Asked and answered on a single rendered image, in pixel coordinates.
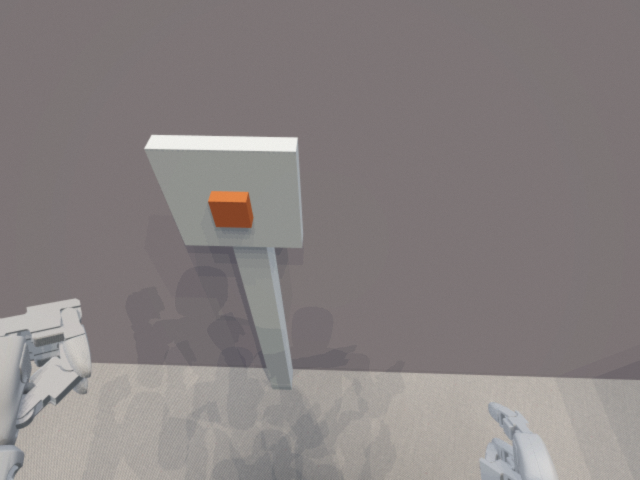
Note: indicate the panel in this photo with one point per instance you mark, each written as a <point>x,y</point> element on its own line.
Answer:
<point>188,168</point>

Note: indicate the left robot forearm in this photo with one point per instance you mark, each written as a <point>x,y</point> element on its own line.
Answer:
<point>11,460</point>

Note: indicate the button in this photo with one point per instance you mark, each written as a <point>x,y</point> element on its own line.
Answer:
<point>231,209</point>

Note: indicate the left robot hand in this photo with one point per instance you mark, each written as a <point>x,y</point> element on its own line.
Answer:
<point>52,335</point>

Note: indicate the right robot hand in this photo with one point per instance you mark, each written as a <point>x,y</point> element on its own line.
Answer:
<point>527,459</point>

